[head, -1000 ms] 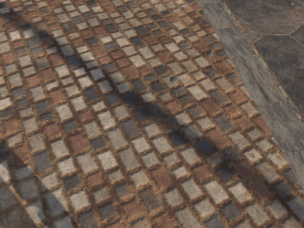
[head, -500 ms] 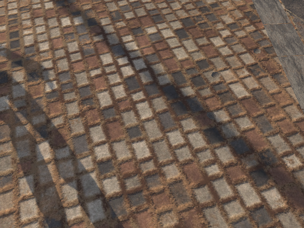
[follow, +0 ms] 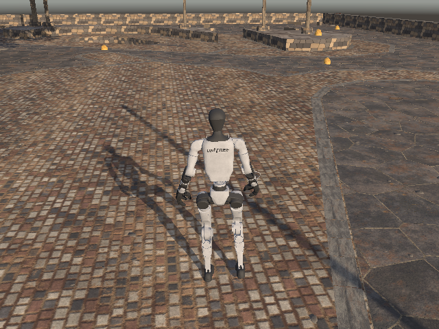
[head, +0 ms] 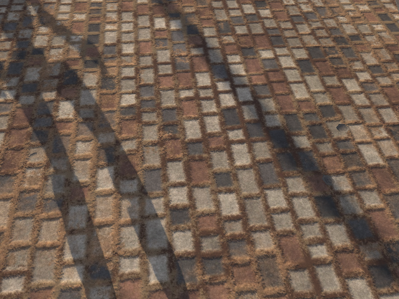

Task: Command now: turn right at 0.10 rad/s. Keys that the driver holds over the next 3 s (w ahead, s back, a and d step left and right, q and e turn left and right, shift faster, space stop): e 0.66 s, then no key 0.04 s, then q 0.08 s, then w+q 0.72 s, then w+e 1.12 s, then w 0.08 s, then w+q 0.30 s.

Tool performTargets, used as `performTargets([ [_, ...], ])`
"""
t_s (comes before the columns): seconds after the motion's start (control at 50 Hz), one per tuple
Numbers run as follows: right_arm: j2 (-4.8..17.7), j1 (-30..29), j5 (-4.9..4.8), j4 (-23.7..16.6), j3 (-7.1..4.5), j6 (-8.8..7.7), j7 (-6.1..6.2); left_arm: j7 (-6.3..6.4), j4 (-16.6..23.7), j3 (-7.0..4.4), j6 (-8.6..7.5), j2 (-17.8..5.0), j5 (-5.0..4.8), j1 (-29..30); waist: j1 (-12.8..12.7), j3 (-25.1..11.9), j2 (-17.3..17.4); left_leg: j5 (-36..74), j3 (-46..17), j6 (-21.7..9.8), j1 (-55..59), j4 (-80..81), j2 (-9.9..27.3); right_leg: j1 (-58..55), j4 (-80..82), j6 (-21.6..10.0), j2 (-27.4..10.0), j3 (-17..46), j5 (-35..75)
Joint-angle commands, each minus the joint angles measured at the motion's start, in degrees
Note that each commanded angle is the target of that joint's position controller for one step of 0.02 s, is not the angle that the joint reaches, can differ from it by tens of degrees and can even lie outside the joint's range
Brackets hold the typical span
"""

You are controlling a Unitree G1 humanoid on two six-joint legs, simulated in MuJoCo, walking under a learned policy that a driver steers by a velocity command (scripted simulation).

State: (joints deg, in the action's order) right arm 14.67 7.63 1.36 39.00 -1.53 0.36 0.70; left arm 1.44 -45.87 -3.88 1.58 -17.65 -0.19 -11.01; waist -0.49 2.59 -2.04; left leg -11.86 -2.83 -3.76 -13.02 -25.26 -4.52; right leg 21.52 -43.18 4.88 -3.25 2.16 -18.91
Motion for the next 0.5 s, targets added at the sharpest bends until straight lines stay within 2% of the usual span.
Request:
performTargets([
  [0.02, 9.15, -1.11, 0.03, -1.36, -2.08, -0.59, -0.25, -0.35, 3.89, -0.71, -1.09, -5.25, -0.41, 1.69, 1.36, -2.40, 9.36, -0.27, -10.83, -8.43, -1.30, 7.93, 15.08, -6.20, 7.83, -1.18, 0.33, -1.54, 1.21],
  [0.06, 10.01, -0.25, -0.98, -0.19, -2.36, -0.49, -0.02, -0.43, 4.13, -0.71, -1.57, -6.11, 0.08, 0.83, 0.19, -1.38, 6.85, 0.94, -10.22, -6.07, -0.76, 5.58, 14.06, -8.46, 16.60, -2.88, 0.81, -1.55, 9.95],
  [0.08, 9.89, 1.08, -0.75, 0.20, -2.44, -0.71, 0.26, -0.33, 4.82, -0.94, -1.75, -7.96, 0.45, 0.89, 0.72, -2.08, 4.20, 1.40, -8.86, -3.85, -0.20, 2.99, 12.50, -9.61, 17.02, -4.00, -1.34, 1.79, 19.88],
  [0.1, 10.09, 3.02, 0.03, -0.23, -2.75, -0.96, 0.42, -0.18, 5.19, -1.66, -1.78, -11.25, 0.10, 1.12, 3.32, -2.95, -1.45, -0.10, -5.04, -1.67, -0.38, -0.21, 8.27, -9.39, 14.90, -6.22, -3.57, 5.29, 28.25],
  [0.12, 9.18, 1.83, 0.28, -0.68, -2.73, -0.92, 0.78, -0.33, 4.61, -2.18, -1.68, -11.54, -0.91, 0.66, 2.86, -3.68, -5.66, -0.67, 0.28, 0.63, 0.60, -3.26, 4.41, -6.80, 16.64, -9.20, -4.47, 8.61, 24.02],
  [0.14, 8.55, -0.18, 0.04, -1.01, -2.82, -0.68, 1.20, -0.46, 4.93, -2.09, -1.74, -10.43, -0.85, 0.50, 1.69, -3.52, -7.17, -1.39, 3.06, 2.09, 1.02, -7.01, 2.66, -5.22, 19.44, -10.94, -6.19, 12.56, 20.52],
  [0.18, 6.46, -1.88, -0.60, -1.89, -2.89, 0.17, 1.72, -0.20, 5.37, -1.80, -1.87, -9.36, -0.13, 0.32, 0.92, -3.41, -10.37, -3.71, 3.06, 2.61, -1.70, -10.76, 1.37, -5.71, 21.87, -13.72, -8.75, 19.11, 19.22],
  [0.22, 5.76, 0.03, -0.78, -2.02, -3.17, 0.30, 1.37, 0.07, 6.32, -1.89, -2.13, -9.33, -0.22, 1.52, 1.55, -4.64, -11.10, -7.58, 1.93, 2.07, -3.76, -10.95, 1.15, -8.07, 21.34, -14.71, -9.37, 21.12, 20.08],
  [0.26, 5.95, 2.86, -0.87, -1.44, -3.57, -0.27, 0.79, 0.28, 7.55, -1.94, -1.78, -8.93, -0.82, 3.78, 2.94, -5.99, -8.60, -3.49, 0.83, 1.18, 0.09, -4.98, 3.06, -6.70, 17.99, -12.53, -7.02, 19.51, 19.74],
  [0.28, 8.04, 4.10, -0.73, -1.19, -4.25, -0.39, 0.65, 0.36, 8.45, -1.75, -1.42, -7.90, -0.91, 4.01, 2.47, -6.75, -4.06, 3.28, -1.87, 0.05, 4.42, -1.40, 6.92, -3.13, 13.81, -9.89, -3.78, 16.23, 15.98],
  [0.3, 11.16, 3.76, -0.57, -0.79, -5.22, -0.25, 0.41, 0.46, 9.35, -1.41, -1.05, -6.32, -1.28, 3.27, 0.78, -5.63, 6.41, 6.63, -8.24, -3.14, 6.74, 2.76, 12.35, 2.94, 6.62, -6.18, 2.20, 8.21, 8.99],
  [0.32, 11.93, 3.87, -0.23, -1.29, -5.40, -0.29, 0.08, 0.50, 9.33, -1.38, -0.81, -6.32, -0.86, 1.78, 1.24, -4.95, 14.10, 15.29, -17.69, -8.88, 9.23, 6.76, 21.09, 8.76, -1.72, -3.57, 5.89, 3.27, -4.98],
  [0.34, 10.17, 3.73, 0.29, -2.06, -4.66, -0.74, 0.16, 0.45, 9.24, -2.32, -0.58, -8.27, -0.51, 1.28, 1.61, -5.58, 13.41, 24.49, -21.66, -13.84, 9.83, 7.19, 27.28, 12.08, -15.85, -2.13, 4.49, 3.75, -17.75],
  [0.36, 9.13, 2.56, 0.20, -2.70, -4.07, -1.17, 0.27, 0.28, 8.45, -3.13, -0.14, -9.36, -0.91, 0.17, 0.51, -5.38, 7.97, 27.78, -19.14, -14.55, 8.78, 6.68, 27.22, 12.56, -23.39, -1.76, 3.69, 5.60, -17.71],
  [0.38, 9.17, 0.08, -0.33, -3.01, -4.08, -1.50, 0.38, 0.20, 7.93, -3.19, 0.52, -8.54, -1.23, -0.69, -0.90, -4.10, 5.45, 26.52, -14.18, -12.76, 8.14, 6.20, 25.06, 13.14, -24.93, -1.26, 2.39, 5.76, -14.33],
  [0.4, 9.53, -1.09, -0.86, -2.88, -4.19, -1.66, 0.57, 0.16, 7.98, -2.74, 0.94, -7.06, -1.27, -0.15, -0.92, -2.86, 5.73, 24.67, -10.21, -10.99, 8.32, 6.66, 22.86, 14.13, -22.82, -0.76, 1.36, 5.12, -10.58],
  [0.44, 10.28, 0.42, -0.76, -2.01, -4.40, -1.18, 1.21, -0.22, 9.22, -1.96, 1.11, -5.26, -1.35, 2.50, 0.83, -2.60, 7.91, 25.23, -4.73, -10.11, 9.47, 7.25, 19.98, 13.49, -18.77, 0.70, 1.17, 1.90, -6.21],
  [0.5, 11.55, 2.45, -0.83, -1.37, -4.93, -0.23, 1.67, -1.47, 11.82, -1.01, 1.02, -3.84, -1.48, 5.71, 2.82, -5.10, 9.34, 26.56, -0.42, -10.07, 12.66, 6.48, 20.16, 9.38, -9.05, 1.12, 0.45, -1.01, -4.88],
])
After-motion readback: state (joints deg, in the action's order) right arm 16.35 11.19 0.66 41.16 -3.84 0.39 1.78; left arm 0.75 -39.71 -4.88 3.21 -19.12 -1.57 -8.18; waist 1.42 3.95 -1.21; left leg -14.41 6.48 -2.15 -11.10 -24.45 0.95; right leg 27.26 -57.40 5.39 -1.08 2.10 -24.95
